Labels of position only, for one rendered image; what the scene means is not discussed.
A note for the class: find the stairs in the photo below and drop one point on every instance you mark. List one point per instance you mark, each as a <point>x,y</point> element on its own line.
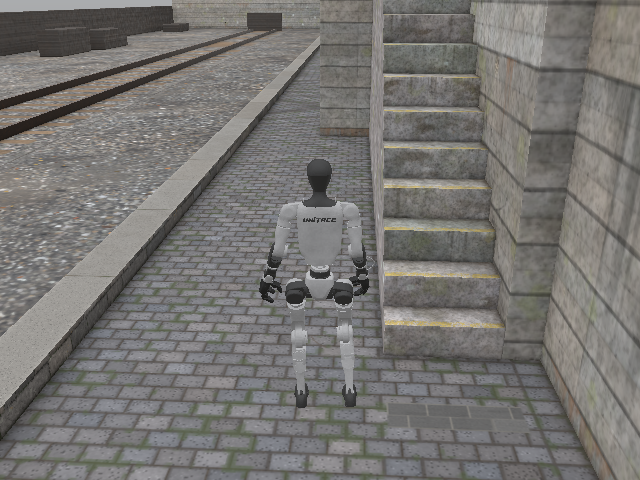
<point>438,285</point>

